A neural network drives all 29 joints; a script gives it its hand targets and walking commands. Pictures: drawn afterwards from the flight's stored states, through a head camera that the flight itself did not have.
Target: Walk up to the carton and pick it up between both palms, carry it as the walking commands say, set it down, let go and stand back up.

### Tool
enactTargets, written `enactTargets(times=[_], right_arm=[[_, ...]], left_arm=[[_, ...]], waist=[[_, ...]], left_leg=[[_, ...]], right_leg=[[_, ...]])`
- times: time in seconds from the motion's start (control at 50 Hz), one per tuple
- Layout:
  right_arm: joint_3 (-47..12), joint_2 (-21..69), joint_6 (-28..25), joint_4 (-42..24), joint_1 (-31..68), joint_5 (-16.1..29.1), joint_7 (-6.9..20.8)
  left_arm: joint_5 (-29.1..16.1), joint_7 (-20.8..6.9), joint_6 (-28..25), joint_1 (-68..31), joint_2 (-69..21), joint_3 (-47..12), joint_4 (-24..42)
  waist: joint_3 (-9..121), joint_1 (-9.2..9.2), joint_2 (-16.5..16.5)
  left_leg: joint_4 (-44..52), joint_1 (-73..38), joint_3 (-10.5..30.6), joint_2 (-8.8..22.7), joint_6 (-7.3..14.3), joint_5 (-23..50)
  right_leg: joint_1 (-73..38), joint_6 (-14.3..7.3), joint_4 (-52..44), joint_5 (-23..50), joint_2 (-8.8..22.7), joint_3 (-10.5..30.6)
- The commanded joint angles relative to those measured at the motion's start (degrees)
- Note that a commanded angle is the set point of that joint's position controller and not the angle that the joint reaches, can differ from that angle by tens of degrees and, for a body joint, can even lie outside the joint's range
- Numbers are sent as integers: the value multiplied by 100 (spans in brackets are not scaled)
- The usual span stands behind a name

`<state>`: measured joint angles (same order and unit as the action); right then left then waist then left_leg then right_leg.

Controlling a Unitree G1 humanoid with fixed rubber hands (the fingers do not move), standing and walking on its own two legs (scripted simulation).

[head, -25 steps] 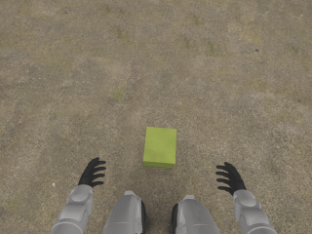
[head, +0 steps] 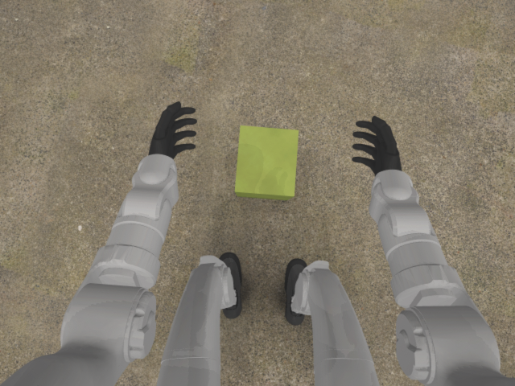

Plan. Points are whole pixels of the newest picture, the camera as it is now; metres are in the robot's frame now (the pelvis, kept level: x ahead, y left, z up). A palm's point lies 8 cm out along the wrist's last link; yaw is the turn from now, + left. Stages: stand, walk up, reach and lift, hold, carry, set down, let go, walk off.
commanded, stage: reach and lift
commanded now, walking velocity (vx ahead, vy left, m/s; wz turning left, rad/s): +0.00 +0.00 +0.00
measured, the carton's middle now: (265, 166) +0.49 -0.01 -0.59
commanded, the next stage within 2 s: none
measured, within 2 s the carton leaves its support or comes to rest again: neither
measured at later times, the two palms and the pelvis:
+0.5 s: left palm (193, 124) +0.49 +0.13 -0.18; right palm (388, 150) +0.45 -0.20 -0.17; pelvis +0.00 -0.01 -0.03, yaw -4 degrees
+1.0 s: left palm (203, 148) +0.49 +0.15 -0.36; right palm (338, 168) +0.45 -0.17 -0.37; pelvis -0.06 +0.00 -0.17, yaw -4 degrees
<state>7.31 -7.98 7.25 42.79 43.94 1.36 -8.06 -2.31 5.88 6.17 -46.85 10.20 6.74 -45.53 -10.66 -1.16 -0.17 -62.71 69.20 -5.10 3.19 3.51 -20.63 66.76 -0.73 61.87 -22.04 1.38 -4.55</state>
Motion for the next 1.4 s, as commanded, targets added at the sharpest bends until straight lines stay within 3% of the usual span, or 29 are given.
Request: enactTargets(times=[0.0,0.02,0.08,0.18,0.26,0.3,0.36,0.42,0.5,0.52,0.6,0.64,0.66,0.68,0.7,0.74,0.76,0.78,0.8,0.82,0.88,0.94,0.98,1.02,1.04,1.08,1.1,1.18,1.38], right_arm=[[1065,-786,-513,-261,1887,407,-116],[1095,-761,-521,-333,2027,487,-133],[1121,-926,-559,-391,2395,606,-101],[1333,-964,-637,-136,2439,308,-37],[1327,-858,-712,-611,2482,185,-20],[1234,-623,-689,-539,2373,149,-19],[813,-184,-684,-324,2481,233,32],[451,37,-639,-1016,3114,329,14],[412,-14,-400,-507,3677,261,-111],[391,-33,-338,-798,3913,286,-119],[439,71,-101,197,4088,144,-173],[604,-261,-24,-171,4391,135,-240],[575,-252,32,494,4243,121,-286],[669,-355,22,-82,4335,149,-364],[599,-328,54,420,4144,164,-380],[545,-452,62,22,4358,225,-421],[513,-506,63,499,4297,288,-411],[535,-667,26,-255,4400,358,-483],[296,-671,56,-888,4696,575,-549],[132,-770,43,-658,4755,739,-560],[-213,-1275,31,-2142,5227,1201,-659],[-452,-1692,215,-2151,5518,1316,-732],[-491,-1798,379,-2654,5794,1492,-783],[-579,-1761,440,-2293,5697,1602,-730],[-623,-1811,419,-2813,5993,1645,-698],[-677,-1510,376,-1793,6067,1609,-605],[-491,-1496,358,-483,5810,1359,-509],[48,-1241,210,1889,5338,823,-32],[-1,-1282,-389,1255,6077,707,44]], left_arm=[[113,279,-316,-2162,746,496,607],[-27,262,-329,-2648,683,352,1058],[47,361,-329,-3056,727,430,1195],[193,357,-323,-3130,370,539,790],[617,304,-347,-2802,471,941,606],[605,194,-365,-2644,396,1046,356],[645,-19,-508,-2384,620,1334,-276],[488,-197,-652,-2608,988,1415,152],[647,-237,-619,-3217,1561,1732,-410],[546,-233,-608,-3377,1621,1727,-20],[538,-343,-458,-3800,1631,1658,-898],[624,-274,-451,-4331,1860,1660,-164],[558,-277,-422,-4440,1911,1619,-473],[541,-209,-418,-4501,2010,1551,106],[388,-189,-354,-4476,1892,1417,-243],[325,-86,-320,-4681,2057,1392,316],[167,-73,-270,-4675,1952,1154,-184],[65,0,-259,-4803,1871,1028,688],[-91,37,-227,-4920,2087,982,1001],[-281,82,-199,-4861,2001,769,693],[-765,314,-17,-5090,2065,183,1776],[-1136,467,295,-5177,2048,-223,1443],[-1292,574,449,-5533,2245,-287,1907],[-1290,627,524,-5429,2182,-261,1483],[-1304,661,515,-5711,2215,-259,2027],[-1145,593,390,-5759,2205,-75,1094],[-972,545,338,-5823,2191,6,153],[-441,95,142,-5517,1772,255,-1717],[-564,-91,-466,-6022,1921,235,-1572]], waist=[[6695,59,-576],[7119,-88,-671],[7435,32,-933],[7426,-115,-886],[7982,188,-776],[7921,246,-546],[7173,643,18],[8098,956,466],[6986,1161,509],[7528,1103,596],[6087,859,703],[7173,821,469],[6724,800,457],[7714,726,437],[7384,612,369],[8259,685,401],[7771,551,347],[8869,505,186],[9717,667,201],[9361,674,167],[11568,651,-107],[11867,466,-113],[12811,568,-17],[11543,527,29],[11785,545,61],[9798,773,216],[8171,736,252],[5238,511,315],[6108,462,478]], left_leg=[[-167,-3846,1155,-572,-283,3712],[-183,-4264,1194,-537,-286,4070],[-328,-4870,1296,-497,-334,4700],[-571,-5098,1522,-430,-392,5380],[-627,-5160,1440,-514,-373,5841],[-586,-4585,1338,-574,-309,5502],[-417,-1946,984,-720,-226,4376],[-439,-469,613,-928,-191,3544],[-840,982,308,-921,-230,1640],[-817,678,295,-935,-212,1709],[-1387,1537,283,-841,-229,318],[-1737,954,217,-874,-282,402],[-2003,1419,172,-865,-320,49],[-2058,834,151,-919,-307,578],[-2154,899,203,-904,-319,509],[-2403,542,209,-975,-323,901],[-2461,648,316,-918,-306,720],[-2567,113,293,-957,-361,1160],[-2727,-276,285,-994,-297,1561],[-2887,-42,276,-963,-301,1446],[-3304,-1699,495,-942,-348,2493],[-3713,-2200,602,-873,-398,2515],[-3830,-2571,608,-840,-397,2494],[-3954,-2135,670,-731,-339,2461],[-3916,-2207,622,-763,-298,2396],[-3958,-940,583,-684,-228,1517],[-3902,96,592,-655,-236,731],[-3957,1996,701,-511,-246,-852],[-4693,2100,682,-562,-336,239]], right_leg=[[121,73,-144,2321,-695,543],[139,49,-224,2402,-718,579],[952,46,-223,2318,-713,594],[1852,79,-161,2445,-729,507],[1659,135,-190,2910,-754,481],[1259,176,-170,3058,-717,537],[-90,243,279,3851,-638,774],[-1719,300,687,4446,-565,950],[-1020,385,951,2693,-512,1065],[-1164,396,974,2616,-579,982],[417,425,1347,617,-628,851],[381,403,1662,314,-744,821],[689,395,1813,-126,-705,909],[276,426,1960,541,-771,714],[647,421,2081,462,-763,636],[519,435,2349,904,-816,525],[1050,415,2532,622,-803,422],[540,379,2608,1084,-863,415],[192,396,2770,1393,-868,453],[380,375,2949,1308,-832,413],[-66,316,3517,2058,-854,211],[156,259,3849,1759,-767,137],[-398,250,4043,1754,-706,152],[284,243,4175,1538,-678,198],[99,203,4133,1562,-721,223],[1026,191,4180,866,-622,353],[1791,175,4187,223,-581,371],[3362,187,4098,-1060,-506,526],[2520,306,4813,156,-531,586]])
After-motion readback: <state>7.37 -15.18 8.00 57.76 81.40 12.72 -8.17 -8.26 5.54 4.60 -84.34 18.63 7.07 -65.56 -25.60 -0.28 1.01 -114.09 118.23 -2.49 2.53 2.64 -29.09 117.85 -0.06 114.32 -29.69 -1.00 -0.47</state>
